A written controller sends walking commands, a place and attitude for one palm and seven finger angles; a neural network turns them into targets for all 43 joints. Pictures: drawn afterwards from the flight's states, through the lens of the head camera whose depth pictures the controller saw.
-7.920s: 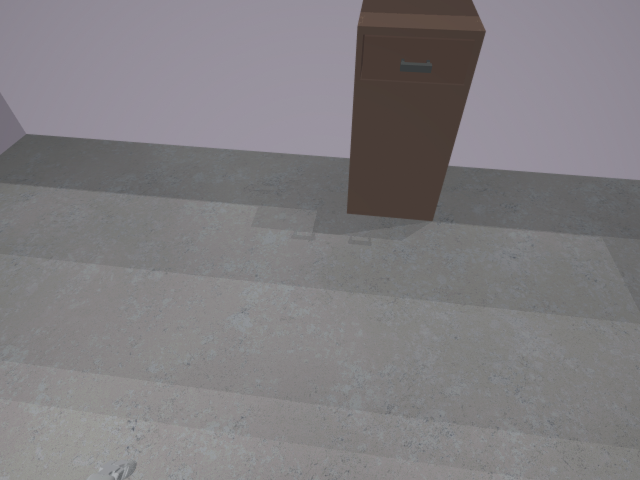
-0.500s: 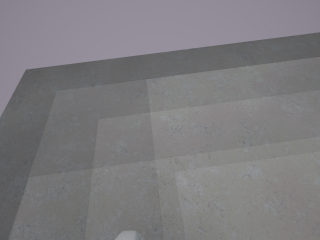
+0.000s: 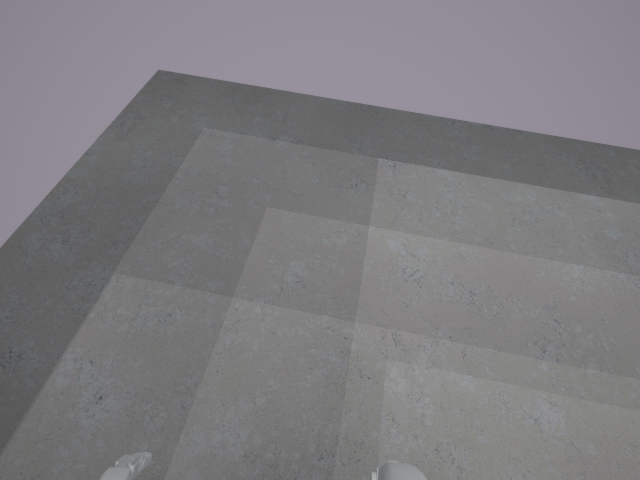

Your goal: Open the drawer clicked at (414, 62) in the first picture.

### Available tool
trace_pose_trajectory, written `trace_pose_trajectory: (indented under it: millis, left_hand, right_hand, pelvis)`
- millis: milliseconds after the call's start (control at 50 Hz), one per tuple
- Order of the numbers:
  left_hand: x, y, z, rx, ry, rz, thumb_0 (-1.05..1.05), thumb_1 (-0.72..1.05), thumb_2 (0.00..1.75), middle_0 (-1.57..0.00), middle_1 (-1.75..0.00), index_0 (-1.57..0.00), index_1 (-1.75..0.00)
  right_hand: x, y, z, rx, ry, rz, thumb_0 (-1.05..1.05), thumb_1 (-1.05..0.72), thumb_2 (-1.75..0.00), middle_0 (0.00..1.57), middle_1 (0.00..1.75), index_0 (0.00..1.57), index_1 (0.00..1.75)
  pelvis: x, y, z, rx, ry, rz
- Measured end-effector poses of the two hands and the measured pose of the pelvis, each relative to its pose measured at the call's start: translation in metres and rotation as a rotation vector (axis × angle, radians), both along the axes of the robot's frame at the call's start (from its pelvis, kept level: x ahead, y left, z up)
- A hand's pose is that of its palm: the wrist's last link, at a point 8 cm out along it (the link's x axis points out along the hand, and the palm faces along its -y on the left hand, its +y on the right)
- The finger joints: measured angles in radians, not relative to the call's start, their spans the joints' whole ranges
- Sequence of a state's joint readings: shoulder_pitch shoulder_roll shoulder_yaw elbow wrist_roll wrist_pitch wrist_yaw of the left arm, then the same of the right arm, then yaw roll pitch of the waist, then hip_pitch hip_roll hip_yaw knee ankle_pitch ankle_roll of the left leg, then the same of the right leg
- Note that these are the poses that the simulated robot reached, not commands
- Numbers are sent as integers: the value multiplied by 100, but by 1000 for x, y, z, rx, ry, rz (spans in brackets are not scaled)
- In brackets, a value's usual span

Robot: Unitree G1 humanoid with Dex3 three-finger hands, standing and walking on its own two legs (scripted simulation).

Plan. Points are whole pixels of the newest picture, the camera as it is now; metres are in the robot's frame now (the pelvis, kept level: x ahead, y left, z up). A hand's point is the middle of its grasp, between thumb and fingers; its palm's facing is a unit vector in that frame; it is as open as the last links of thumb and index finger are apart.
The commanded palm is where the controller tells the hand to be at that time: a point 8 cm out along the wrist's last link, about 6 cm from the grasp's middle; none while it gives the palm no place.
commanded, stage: turn to face it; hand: left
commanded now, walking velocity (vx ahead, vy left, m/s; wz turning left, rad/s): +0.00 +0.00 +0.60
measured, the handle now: out of the picture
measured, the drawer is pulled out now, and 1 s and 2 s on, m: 0.00 0.00 0.00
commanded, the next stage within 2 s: none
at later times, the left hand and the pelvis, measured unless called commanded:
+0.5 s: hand out of the picture +0.03 +0.15 -0.14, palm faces +0.29 -0.91 -0.30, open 7.4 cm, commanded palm none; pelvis +0.01 -0.06 +0.00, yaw +19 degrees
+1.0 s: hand out of the picture -0.05 +0.23 -0.16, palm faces +0.59 -0.77 -0.25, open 7.4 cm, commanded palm none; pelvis -0.01 -0.01 +0.00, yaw +36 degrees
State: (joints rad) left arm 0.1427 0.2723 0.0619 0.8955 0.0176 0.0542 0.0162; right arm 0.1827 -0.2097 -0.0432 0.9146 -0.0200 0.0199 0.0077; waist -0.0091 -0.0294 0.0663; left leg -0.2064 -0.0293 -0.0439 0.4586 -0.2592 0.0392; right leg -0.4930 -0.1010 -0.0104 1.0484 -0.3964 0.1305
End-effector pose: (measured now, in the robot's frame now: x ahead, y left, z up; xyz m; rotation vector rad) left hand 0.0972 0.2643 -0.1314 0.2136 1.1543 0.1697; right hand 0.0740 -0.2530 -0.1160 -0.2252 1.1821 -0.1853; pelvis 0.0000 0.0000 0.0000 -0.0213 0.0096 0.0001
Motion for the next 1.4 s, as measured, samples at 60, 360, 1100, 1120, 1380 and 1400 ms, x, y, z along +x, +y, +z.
trace_pose_trajectory:
  millis: [60, 360, 1100, 1120, 1380, 1400]
  left_hand:
    - [14, -10, 6, 7, -44, 5, 1, 91, 90, -20, -30, -20, -30]
    - [-30, -64, 34, 77, -77, 147, 1, 91, 90, -21, -30, -20, -30]
    - [-163, -9, 10, 31, -50, 641, 1, 91, 90, -20, -30, -20, -30]
    - [-159, -11, 12, 39, -59, 643, 1, 91, 90, -20, -30, -20, -30]
    - [-181, -84, 32, 90, -46, 789, 1, 91, 90, -21, -30, -20, -30]
    - [-187, -90, 31, 83, -36, 807, 1, 91, 90, -21, -30, -20, -30]
  right_hand:
    - [-7, -5, -8, 17, 30, 4, 1, -90, -90, 21, 30, 20, 30]
    - [6, -60, -41, 81, 150, 124, 1, -91, -90, 20, 30, 20, 30]
    - [121, 67, -12, 18, 52, 634, 1, -90, -90, 21, 30, 20, 30]
    - [120, 62, -15, 20, 66, 636, 1, -90, -90, 21, 30, 20, 30]
    - [160, 29, -39, 25, 167, 750, 1, -91, -90, 20, 30, 20, 30]
    - [163, 31, -37, 22, 169, 765, 1, -91, -90, 20, 30, 20, 30]
  pelvis:
    - [1, -8, -1, 9, 0, 33]
    - [5, -58, -2, 67, -15, 238]
    - [0, -21, -2, 11, -1, 678]
    - [2, -25, -2, 13, 1, 690]
    - [23, -60, -2, 67, 3, 871]
    - [24, -61, -1, 68, 4, 886]
